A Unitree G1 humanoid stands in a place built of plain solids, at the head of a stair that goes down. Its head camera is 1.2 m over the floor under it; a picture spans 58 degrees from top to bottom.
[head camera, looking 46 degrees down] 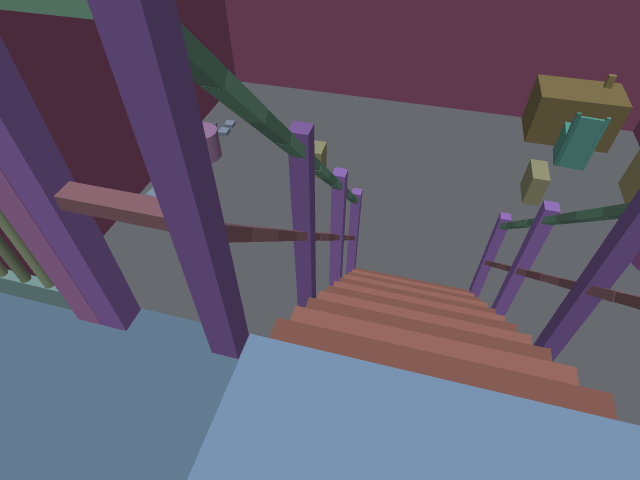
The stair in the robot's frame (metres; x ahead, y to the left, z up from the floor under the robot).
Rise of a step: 0.21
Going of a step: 0.21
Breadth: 1.20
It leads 15 degrees to the right of straight ahead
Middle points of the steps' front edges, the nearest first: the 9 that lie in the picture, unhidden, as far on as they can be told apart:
0.59 -0.36 0.00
0.80 -0.41 -0.21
1.00 -0.47 -0.43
1.21 -0.52 -0.64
1.42 -0.57 -0.85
1.63 -0.63 -1.07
1.83 -0.68 -1.28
2.04 -0.74 -1.50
2.25 -0.79 -1.71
